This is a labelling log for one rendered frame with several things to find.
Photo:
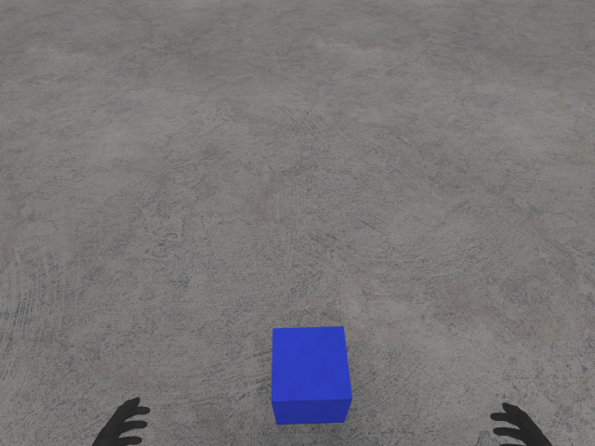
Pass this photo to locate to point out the robot left hand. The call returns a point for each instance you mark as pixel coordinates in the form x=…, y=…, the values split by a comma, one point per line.
x=109, y=435

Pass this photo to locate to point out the robot right hand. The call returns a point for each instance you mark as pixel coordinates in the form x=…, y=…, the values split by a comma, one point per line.
x=528, y=431

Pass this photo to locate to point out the carton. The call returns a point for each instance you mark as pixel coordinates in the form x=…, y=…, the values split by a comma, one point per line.
x=310, y=378

